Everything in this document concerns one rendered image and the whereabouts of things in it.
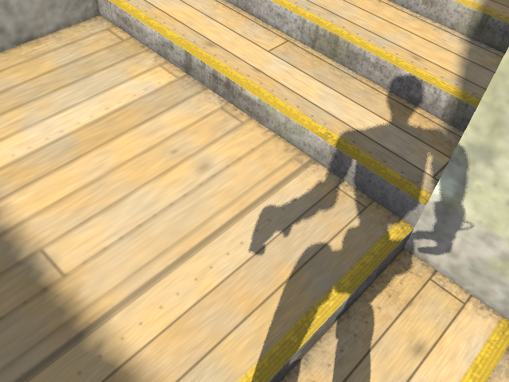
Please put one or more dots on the stairs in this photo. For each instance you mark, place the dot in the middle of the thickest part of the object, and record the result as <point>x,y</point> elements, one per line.
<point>406,322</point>
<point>379,92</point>

